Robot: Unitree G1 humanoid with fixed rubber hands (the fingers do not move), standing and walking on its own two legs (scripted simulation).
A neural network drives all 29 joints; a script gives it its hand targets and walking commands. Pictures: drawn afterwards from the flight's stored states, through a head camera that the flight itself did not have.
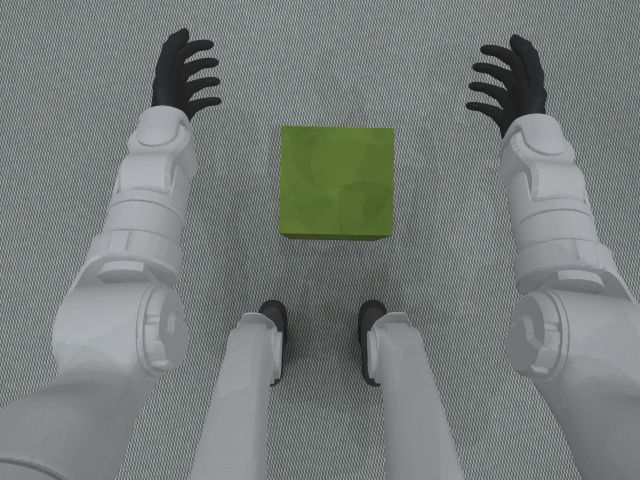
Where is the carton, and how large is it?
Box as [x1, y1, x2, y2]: [279, 126, 394, 240]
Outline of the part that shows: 282,126 279,233 289,238 375,240 392,235 394,128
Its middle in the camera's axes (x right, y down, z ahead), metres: +0.03 -0.11 +0.84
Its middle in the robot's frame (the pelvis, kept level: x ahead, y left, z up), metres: +0.48 -0.02 -0.51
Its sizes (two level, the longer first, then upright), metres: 0.210 0.200 0.250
